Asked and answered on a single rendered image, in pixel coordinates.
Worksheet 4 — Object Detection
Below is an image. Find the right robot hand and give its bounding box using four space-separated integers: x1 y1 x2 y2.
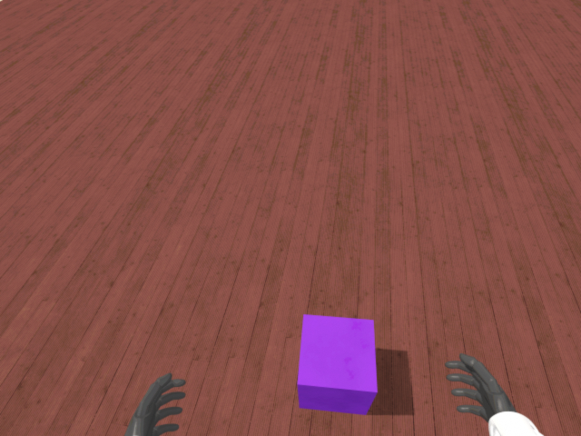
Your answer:
445 353 517 422

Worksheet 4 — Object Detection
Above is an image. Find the left robot hand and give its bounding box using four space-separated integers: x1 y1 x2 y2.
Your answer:
124 373 186 436

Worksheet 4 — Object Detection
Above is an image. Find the carton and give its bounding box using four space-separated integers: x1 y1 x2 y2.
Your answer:
297 314 378 415

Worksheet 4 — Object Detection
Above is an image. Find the robot right forearm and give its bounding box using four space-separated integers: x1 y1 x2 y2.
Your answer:
488 411 544 436

